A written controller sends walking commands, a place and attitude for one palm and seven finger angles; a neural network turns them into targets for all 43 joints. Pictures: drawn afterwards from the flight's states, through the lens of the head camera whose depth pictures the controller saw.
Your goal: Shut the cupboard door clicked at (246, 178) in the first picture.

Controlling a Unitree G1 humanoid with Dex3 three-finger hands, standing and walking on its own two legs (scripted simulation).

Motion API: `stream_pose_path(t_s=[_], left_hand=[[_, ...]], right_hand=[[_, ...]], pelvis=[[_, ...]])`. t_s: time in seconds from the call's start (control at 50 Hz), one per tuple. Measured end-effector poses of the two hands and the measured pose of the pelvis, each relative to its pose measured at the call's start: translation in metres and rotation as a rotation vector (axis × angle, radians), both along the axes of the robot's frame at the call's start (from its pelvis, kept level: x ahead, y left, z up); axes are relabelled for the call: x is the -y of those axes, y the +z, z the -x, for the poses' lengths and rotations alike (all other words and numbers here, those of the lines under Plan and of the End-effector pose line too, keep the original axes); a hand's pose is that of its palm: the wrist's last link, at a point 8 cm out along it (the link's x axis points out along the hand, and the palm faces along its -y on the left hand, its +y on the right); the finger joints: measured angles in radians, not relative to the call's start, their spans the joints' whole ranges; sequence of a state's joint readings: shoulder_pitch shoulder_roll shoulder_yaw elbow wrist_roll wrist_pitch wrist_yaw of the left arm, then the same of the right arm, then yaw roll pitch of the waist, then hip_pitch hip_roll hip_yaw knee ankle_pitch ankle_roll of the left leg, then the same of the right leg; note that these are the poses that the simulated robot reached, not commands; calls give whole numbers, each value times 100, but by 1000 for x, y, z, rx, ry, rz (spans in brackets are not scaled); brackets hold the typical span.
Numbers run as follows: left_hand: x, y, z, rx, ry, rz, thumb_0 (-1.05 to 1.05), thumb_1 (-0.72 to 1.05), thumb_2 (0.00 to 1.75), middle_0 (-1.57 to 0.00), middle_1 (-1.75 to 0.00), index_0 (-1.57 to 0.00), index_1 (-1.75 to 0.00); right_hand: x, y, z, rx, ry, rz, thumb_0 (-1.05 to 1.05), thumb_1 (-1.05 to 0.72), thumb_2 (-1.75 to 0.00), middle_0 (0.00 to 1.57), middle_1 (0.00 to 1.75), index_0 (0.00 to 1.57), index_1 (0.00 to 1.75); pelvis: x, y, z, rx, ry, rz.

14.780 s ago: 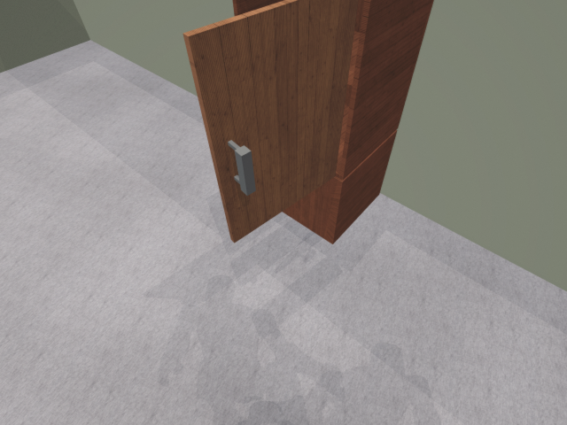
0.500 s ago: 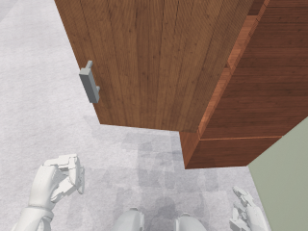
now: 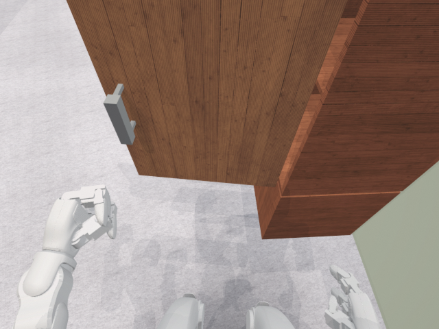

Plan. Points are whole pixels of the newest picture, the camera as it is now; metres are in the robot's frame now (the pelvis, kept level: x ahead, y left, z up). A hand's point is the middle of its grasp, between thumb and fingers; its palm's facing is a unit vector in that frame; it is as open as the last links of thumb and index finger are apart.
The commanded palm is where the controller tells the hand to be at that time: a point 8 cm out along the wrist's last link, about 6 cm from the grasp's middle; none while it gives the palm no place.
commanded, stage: bring the fist close to the handle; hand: left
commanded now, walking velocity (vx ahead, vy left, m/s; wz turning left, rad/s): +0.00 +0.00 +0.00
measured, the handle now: (123, 114) +0.53 +0.25 +0.05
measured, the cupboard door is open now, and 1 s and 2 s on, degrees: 81 81 71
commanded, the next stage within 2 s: push the door shut along its arc in 1.08 s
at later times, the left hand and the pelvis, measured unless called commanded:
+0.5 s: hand (118, 165) +0.39 +0.22 +0.05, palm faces -0.02 -1.00 -0.02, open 3.1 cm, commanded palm +0.38 +0.27 +0.05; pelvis +0.00 +0.01 +0.01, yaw -1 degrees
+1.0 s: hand (122, 149) +0.43 +0.23 +0.05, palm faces -0.01 -1.00 -0.02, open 3.1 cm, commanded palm +0.41 +0.27 +0.05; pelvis +0.01 +0.02 +0.01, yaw -2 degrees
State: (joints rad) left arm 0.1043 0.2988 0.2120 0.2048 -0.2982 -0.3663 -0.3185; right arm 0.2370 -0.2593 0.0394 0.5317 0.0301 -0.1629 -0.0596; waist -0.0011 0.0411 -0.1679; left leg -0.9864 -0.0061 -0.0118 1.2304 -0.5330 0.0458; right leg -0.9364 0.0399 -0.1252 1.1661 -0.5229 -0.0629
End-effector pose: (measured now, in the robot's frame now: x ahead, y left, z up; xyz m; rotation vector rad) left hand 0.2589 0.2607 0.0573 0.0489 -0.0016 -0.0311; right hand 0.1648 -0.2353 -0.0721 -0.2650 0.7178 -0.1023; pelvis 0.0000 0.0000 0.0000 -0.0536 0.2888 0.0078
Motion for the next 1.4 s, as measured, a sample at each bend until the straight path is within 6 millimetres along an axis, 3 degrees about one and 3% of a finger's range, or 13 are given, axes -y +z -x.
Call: stream_pose_path(t_s=[0.28, 0.54, 0.74, 0.86, 0.96, 1.26, 1.4], left_hand=[[-9, -2, -61, -9, 8, 18, 2, 90, 90, -130, -150, -130, -149], [-16, -3, -120, -21, 13, 28, 2, 90, 90, -130, -150, -130, -149], [-24, 0, -162, -9, 6, 29, 2, 90, 90, -130, -150, -130, -150], [-19, -2, -162, -19, -7, 35, 2, 90, 90, -130, -150, -130, -149], [-20, -9, -154, -32, 16, 36, 2, 90, 90, -130, -150, -130, -149], [-16, 2, -148, -7, 2, 27, 2, 90, 90, -130, -150, -130, -150], [-14, 1, -164, -14, -25, 15, 2, 90, 90, -130, -150, -130, -150]], right_hand=[[15, -5, 36, -125, -72, 33, 1, -91, -89, 21, 30, 20, 30], [11, -12, 61, -241, -110, 42, 1, -91, -89, 21, 30, 20, 30], [11, -20, 94, -364, -162, 53, 0, -91, -89, 21, 30, 20, 30], [9, -17, 111, -422, -201, 34, 0, -91, -89, 21, 30, 20, 30], [6, -14, 114, -438, -202, 33, 0, -91, -89, 21, 30, 20, 30], [6, -11, 83, -365, -152, 35, 0, -91, -89, 21, 30, 20, 30], [12, -16, 80, -354, -142, 52, 0, -91, -89, 21, 30, 20, 30]], pelvis=[[-5, 6, -2, -17, -18, -10], [-14, 7, -2, -47, -22, -5], [-20, 3, -4, -82, -30, 6], [-23, 8, -7, -85, -44, 3], [-24, 10, -8, -77, -43, 3], [-22, 12, -6, -57, -26, 6], [-17, 5, -1, -68, -21, 7]])
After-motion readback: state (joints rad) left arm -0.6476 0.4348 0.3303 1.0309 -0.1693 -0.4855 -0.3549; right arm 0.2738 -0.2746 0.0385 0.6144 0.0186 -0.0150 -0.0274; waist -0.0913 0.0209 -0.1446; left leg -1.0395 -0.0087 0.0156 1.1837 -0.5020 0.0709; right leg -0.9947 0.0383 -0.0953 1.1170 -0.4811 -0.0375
